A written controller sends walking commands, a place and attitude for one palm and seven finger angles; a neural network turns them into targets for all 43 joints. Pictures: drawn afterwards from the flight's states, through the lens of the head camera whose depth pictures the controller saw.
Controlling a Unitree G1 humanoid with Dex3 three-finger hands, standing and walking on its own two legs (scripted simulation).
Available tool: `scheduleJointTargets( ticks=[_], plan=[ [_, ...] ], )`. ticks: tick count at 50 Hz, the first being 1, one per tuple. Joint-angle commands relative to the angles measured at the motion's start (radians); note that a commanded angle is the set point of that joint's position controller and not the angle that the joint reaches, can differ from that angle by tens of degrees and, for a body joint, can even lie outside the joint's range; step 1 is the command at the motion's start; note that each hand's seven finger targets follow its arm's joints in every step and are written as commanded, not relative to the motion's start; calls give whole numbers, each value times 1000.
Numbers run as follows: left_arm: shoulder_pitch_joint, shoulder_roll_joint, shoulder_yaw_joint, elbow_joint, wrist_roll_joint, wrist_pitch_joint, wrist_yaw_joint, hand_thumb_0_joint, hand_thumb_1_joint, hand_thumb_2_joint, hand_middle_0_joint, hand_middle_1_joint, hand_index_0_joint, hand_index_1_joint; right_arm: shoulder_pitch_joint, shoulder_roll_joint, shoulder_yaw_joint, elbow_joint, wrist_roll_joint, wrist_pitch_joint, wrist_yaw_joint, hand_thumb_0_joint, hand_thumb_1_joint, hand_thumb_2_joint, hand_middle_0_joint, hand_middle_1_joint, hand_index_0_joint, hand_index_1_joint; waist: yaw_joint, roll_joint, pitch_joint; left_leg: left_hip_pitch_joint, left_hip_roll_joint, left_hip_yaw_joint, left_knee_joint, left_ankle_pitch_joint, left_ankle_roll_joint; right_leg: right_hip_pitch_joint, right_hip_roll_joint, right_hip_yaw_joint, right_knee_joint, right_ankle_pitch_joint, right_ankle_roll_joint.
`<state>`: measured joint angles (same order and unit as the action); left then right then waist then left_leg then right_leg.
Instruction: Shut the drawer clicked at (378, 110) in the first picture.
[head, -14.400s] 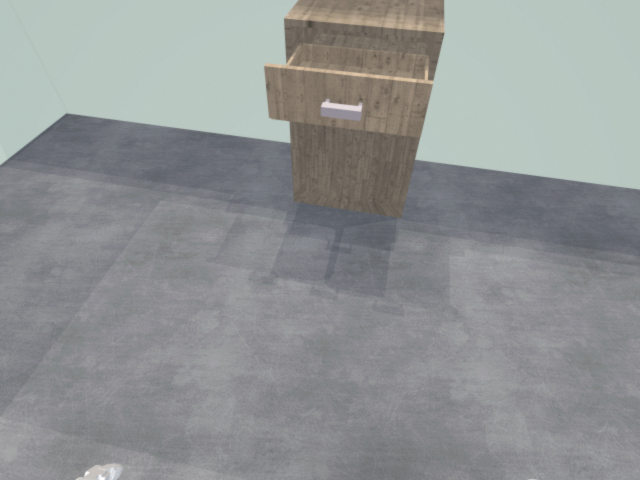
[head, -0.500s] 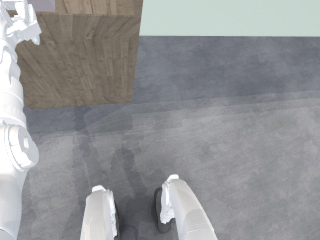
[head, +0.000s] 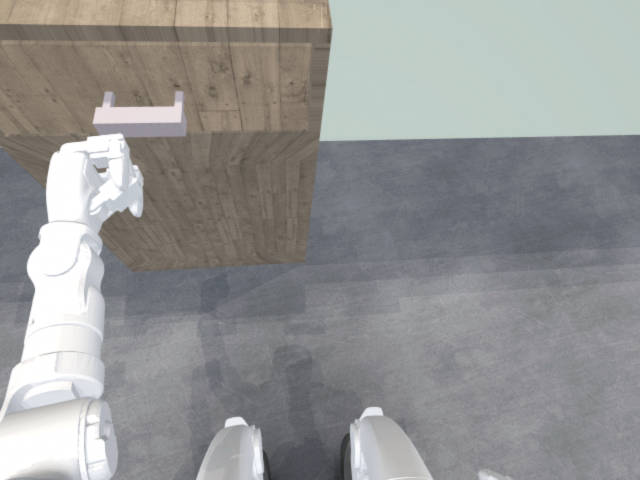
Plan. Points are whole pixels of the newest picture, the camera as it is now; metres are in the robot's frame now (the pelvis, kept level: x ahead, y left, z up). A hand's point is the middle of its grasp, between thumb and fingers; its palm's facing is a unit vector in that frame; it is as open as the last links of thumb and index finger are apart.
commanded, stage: draw the hand back to the body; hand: left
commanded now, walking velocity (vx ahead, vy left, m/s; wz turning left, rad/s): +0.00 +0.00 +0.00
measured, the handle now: (143, 109) +0.60 +0.22 +0.01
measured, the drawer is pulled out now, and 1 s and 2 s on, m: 0.00 0.00 0.00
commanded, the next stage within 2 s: step back with the hand held close in 1.16 s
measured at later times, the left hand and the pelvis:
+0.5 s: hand (29, 277) +0.31 +0.22 +0.14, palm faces +0.26 -0.92 -0.28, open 3.2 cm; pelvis +0.02 -0.01 +0.07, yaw +2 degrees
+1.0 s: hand out of the picture +0.20 +0.23 +0.25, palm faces +0.42 -0.81 -0.41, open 3.2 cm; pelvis +0.03 -0.02 +0.09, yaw +2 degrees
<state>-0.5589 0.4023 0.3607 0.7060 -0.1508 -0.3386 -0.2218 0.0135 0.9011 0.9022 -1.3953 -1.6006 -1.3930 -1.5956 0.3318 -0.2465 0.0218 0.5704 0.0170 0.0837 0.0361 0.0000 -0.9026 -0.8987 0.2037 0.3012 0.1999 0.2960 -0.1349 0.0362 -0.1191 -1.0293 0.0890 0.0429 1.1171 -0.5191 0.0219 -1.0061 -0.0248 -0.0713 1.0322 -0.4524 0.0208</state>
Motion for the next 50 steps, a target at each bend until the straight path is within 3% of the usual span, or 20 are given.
scheduleJointTargets(
  ticks=[1, 3, 4, 5, 7, 10, 14, 15, 16, 17, 20, 26, 30, 33, 35, 39, 43, 48, 50],
  plan=[
    [-178, 193, 21, -373, -55, -61, 37, 0, 900, 900, -1400, -1600, -1400, -1600, 114, -161, -64, -90, 14, -47, -27, 0, -900, -900, 200, 300, 200, 300, 28, 94, -519, 490, -57, -52, -185, 610, 0, 401, 71, 5, -148, 489, -26],
    [-141, 146, -18, -348, -60, -66, 37, 0, 900, 900, -1400, -1600, -1400, -1600, 91, -158, -60, -84, 16, -58, -32, 0, -900, -900, 200, 300, 200, 300, 20, 51, -418, 465, -58, -44, -216, 536, -1, 411, 70, 3, -174, 449, -26],
    [-126, 146, -17, -354, -62, -69, 35, 0, 900, 900, -1400, -1600, -1400, -1600, 82, -159, -62, -83, 18, -63, -36, 0, -900, -900, 200, 300, 200, 300, 23, 51, -399, 466, -60, -40, -230, 518, 0, 424, 67, 4, -184, 442, -27],
    [-108, 140, -35, -372, -62, -72, 25, 0, 900, 900, -1400, -1600, -1400, -1600, 73, -160, -62, -86, 22, -68, -41, 0, -900, -900, 200, 300, 200, 300, 27, 85, -372, 495, -59, -42, -241, 534, -1, 421, 66, 4, -192, 441, -33],
    [-23, 107, -61, -427, -74, -69, 5, 0, 900, 900, -1400, -1600, -1400, -1600, 49, -153, -60, -101, 24, -80, -40, 0, -900, -900, 200, 300, 200, 300, 49, 132, -387, 575, -54, -48, -269, 601, -8, 441, 62, -2, -209, 450, -35],
    [88, 71, -87, -467, -106, -38, -27, 0, 900, 900, -1400, -1600, -1400, -1600, 9, -150, -58, -123, 34, -97, -44, 0, -900, -900, 200, 300, 200, 300, 57, 97, -331, 584, -56, -47, -303, 584, -6, 489, 58, -6, -240, 459, -35],
    [195, 96, -44, -544, -134, 8, -33, 0, 900, 900, -1400, -1600, -1400, -1600, -50, -150, -50, -157, 40, -116, -54, 0, -900, -900, 200, 300, 200, 300, 82, 22, -272, 568, -62, -44, -362, 491, -5, 559, 52, -12, -279, 433, -33],
    [208, 206, -45, -625, 6, 53, 96, 0, 900, 900, -1400, -1600, -1400, -1600, -114, -135, -62, -175, 34, -91, -75, 0, -900, -900, 200, 300, 200, 300, 131, 16, -302, 632, -74, -27, -406, 468, 1, 601, 26, 35, -334, 389, -52],
    [258, 124, -83, -672, 18, 89, 164, 0, 900, 900, -1400, -1600, -1400, -1600, -131, -118, -55, -197, 31, -87, -87, 0, -900, -900, 200, 300, 200, 300, 109, 11, -241, 650, -72, -21, -442, 433, -3, 608, 28, 30, -366, 376, -48],
    [305, 86, -123, -699, 35, 119, 208, 0, 900, 900, -1400, -1600, -1400, -1600, -147, -115, -49, -199, 34, -84, -94, 0, -900, -900, 200, 300, 200, 300, 115, 32, -207, 660, -68, -18, -470, 403, -5, 627, 22, 30, -386, 352, -47],
    [318, 129, -100, -805, 66, 171, 297, 0, 900, 900, -1400, -1600, -1400, -1600, -183, -118, -36, -191, 27, -91, -119, 0, -900, -900, 200, 300, 200, 300, 121, 13, -174, 713, -64, -21, -524, 389, 4, 699, 22, 30, -442, 352, -49],
    [460, 81, -124, -926, 88, 227, 345, 0, 900, 900, -1400, -1600, -1400, -1600, -220, -103, -19, -161, 15, -132, -134, 0, -900, -900, 200, 300, 200, 300, 142, 8, -93, 842, -62, -10, -626, 468, 7, 808, 18, 23, -540, 419, -44],
    [583, 74, -108, -970, 86, 243, 340, 0, 900, 900, -1400, -1600, -1400, -1600, -244, -100, -15, -143, 8, -152, -128, 0, -900, -900, 200, 300, 200, 300, 158, -7, -10, 876, -64, -5, -681, 464, 6, 850, 21, 24, -608, 415, -43],
    [628, 71, -92, -1065, 85, 237, 336, 0, 900, 900, -1400, -1600, -1400, -1600, -252, -92, -14, -141, 2, -166, -123, 0, -900, -900, 200, 300, 200, 300, 166, 26, -11, 920, -64, -2, -712, 481, 3, 890, 19, 23, -631, 427, -43],
    [693, 87, -66, -1100, 84, 235, 335, 0, 900, 900, -1400, -1600, -1400, -1600, -260, -92, -15, -137, -5, -179, -120, 0, -900, -900, 200, 300, 200, 300, 174, 2, 16, 929, -65, 0, -722, 486, 5, 900, 24, 24, -654, 434, -41],
    [805, 94, -24, -1231, 83, 225, 336, 0, 900, 900, -1400, -1600, -1400, -1600, -255, -83, -21, -139, -13, -200, -112, 0, -900, -900, 200, 300, 200, 300, 183, 13, -11, 956, -66, 8, -723, 550, 7, 951, 18, 26, -655, 502, -37],
    [905, 91, -4, -1322, 85, 217, 335, 0, 900, 900, -1400, -1600, -1400, -1600, -260, -78, -25, -139, -16, -223, -105, 0, -900, -900, 200, 300, 200, 300, 188, 28, 45, 957, -63, 11, -729, 537, 4, 934, 21, 27, -675, 484, -35],
    [1023, 112, 53, -1401, 85, 193, 338, 0, 900, 900, -1400, -1600, -1400, -1600, -260, -72, -35, -136, -18, -251, -109, 0, -900, -900, 200, 300, 200, 300, 200, -12, 56, 961, -62, 18, -721, 500, 10, 926, 22, 35, -691, 460, -31],
    [1053, 92, 45, -1363, 87, 194, 334, 0, 900, 900, -1400, -1600, -1400, -1600, -258, -73, -36, -124, -17, -257, -112, 0, -900, -900, 200, 300, 200, 300, 196, -14, 111, 951, -61, 21, -723, 477, 8, 895, 26, 38, -708, 434, -32]
  ],
)
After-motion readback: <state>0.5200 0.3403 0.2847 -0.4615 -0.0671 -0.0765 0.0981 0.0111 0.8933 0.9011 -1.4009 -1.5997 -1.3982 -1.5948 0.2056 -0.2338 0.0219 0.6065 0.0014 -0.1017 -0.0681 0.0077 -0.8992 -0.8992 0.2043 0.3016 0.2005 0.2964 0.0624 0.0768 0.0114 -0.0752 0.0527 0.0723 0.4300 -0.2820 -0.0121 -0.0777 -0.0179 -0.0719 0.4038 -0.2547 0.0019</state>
